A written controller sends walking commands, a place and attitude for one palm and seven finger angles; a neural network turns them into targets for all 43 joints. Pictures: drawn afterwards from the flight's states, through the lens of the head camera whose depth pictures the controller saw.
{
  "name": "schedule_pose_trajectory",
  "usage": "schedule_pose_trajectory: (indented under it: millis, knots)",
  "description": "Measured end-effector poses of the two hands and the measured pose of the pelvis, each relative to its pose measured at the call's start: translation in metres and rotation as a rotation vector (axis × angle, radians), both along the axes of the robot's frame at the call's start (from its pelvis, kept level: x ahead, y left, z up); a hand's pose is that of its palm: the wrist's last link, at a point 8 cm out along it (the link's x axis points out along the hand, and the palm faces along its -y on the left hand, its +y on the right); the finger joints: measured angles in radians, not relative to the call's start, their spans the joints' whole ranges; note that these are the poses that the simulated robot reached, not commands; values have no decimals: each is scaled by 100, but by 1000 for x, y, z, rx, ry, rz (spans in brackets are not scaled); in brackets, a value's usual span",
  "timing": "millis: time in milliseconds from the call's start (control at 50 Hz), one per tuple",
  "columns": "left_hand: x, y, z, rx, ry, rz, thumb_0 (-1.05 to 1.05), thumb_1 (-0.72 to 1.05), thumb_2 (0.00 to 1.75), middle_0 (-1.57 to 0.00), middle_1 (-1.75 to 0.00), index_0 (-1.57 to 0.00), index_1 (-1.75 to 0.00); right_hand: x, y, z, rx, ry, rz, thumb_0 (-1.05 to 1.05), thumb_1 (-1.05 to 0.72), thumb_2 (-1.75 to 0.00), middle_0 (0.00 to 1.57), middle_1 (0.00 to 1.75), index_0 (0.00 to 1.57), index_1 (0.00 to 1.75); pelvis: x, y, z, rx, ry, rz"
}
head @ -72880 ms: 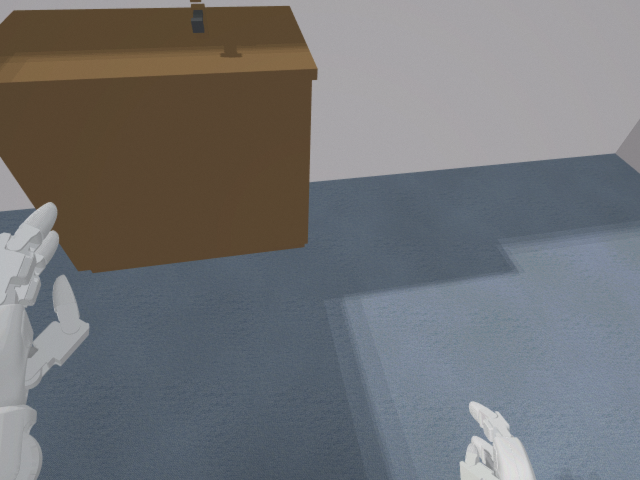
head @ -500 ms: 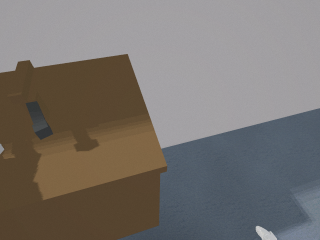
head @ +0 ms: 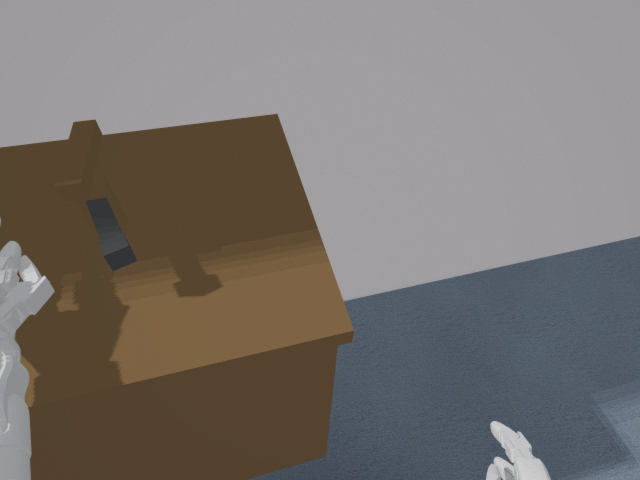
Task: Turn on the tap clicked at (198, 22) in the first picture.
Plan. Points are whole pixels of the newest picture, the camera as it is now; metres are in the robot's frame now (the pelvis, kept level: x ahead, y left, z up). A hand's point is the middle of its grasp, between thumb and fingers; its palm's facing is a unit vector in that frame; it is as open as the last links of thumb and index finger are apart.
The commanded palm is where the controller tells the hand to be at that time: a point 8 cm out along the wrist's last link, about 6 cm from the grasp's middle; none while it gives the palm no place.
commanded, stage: push the lever round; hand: left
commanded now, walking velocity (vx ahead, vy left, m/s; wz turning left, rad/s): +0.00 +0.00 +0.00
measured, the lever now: (118, 251) +0.33 +0.27 +0.12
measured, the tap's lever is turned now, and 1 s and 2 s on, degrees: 19 19 41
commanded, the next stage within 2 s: none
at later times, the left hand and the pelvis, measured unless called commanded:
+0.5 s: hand (66, 277) +0.31 +0.33 +0.10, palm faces +0.54 -0.84 -0.10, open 7.8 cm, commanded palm +0.25 +0.36 +0.11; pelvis +0.00 -0.01 +0.00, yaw +0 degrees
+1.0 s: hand (100, 277) +0.31 +0.29 +0.11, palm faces +0.63 -0.77 -0.07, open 7.8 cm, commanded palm +0.26 +0.32 +0.11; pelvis +0.00 -0.02 +0.00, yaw +0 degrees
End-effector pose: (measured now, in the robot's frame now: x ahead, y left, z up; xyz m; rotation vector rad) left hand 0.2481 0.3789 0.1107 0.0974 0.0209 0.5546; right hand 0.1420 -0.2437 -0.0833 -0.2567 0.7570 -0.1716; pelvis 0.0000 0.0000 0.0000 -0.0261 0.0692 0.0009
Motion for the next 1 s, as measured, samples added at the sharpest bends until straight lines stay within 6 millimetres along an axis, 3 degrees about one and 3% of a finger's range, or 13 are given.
schedule_pose_trajectory:
  millis: [220,560,780,1000]
  knots:
    - [-8,0,-3,-4,24,46,1,90,90,-15,-15,-16,-15,-14,-12,-5,-11,41,-11,1,-90,-90,20,30,20,30,-3,-6,-1,-1,-8,4]
    - [12,-21,-1,-5,8,26,1,90,90,-15,-16,-16,-15,-28,-31,-9,-8,67,-65,1,-90,-90,20,30,20,30,-1,-15,-1,3,2,-12]
    - [2,-45,-6,-12,-4,93,1,90,90,-15,-15,-16,-15,-11,-25,-11,15,55,-25,1,-90,-90,20,30,20,30,2,-17,-1,10,-10,-3]
    - [9,-65,0,-15,-22,126,1,90,90,-15,-15,-16,-15,13,-18,-6,38,7,5,1,-90,-90,20,30,20,30,2,-23,0,16,-22,2]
